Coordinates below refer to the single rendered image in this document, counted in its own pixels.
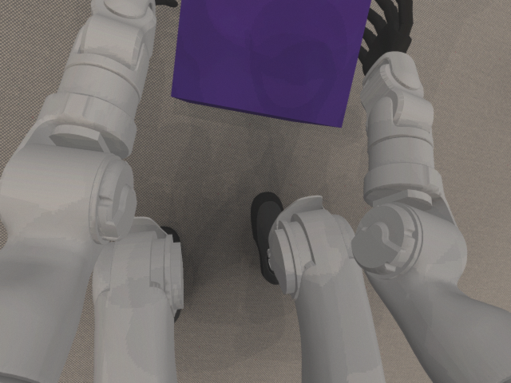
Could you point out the robot left forearm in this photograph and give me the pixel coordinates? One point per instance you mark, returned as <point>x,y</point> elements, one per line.
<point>102,84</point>

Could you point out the robot left shin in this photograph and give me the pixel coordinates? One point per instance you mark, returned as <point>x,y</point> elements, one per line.
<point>102,268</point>

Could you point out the robot right forearm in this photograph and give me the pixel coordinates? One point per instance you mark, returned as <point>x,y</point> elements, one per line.
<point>400,145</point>

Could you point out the robot right upper arm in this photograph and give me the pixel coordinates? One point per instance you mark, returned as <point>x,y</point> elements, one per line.
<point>414,260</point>

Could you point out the carton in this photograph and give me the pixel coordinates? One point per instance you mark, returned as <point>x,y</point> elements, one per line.
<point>285,59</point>

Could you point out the robot left upper arm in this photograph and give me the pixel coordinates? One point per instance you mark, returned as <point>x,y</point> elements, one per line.
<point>59,206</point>

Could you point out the robot right thigh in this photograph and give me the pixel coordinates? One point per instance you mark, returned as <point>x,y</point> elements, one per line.
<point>338,339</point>

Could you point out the right robot hand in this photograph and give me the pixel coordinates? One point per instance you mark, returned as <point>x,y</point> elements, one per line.
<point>393,36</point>

